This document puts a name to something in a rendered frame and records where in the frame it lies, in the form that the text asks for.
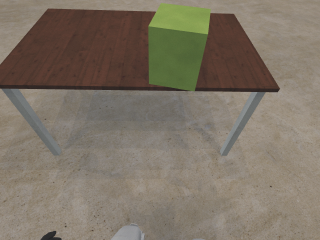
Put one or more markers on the carton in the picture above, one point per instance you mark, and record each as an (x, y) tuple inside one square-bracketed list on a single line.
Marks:
[(177, 37)]

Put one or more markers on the table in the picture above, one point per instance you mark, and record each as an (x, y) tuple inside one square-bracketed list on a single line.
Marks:
[(84, 49)]

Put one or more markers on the left robot thigh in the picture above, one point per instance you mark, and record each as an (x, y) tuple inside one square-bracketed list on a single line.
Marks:
[(129, 232)]

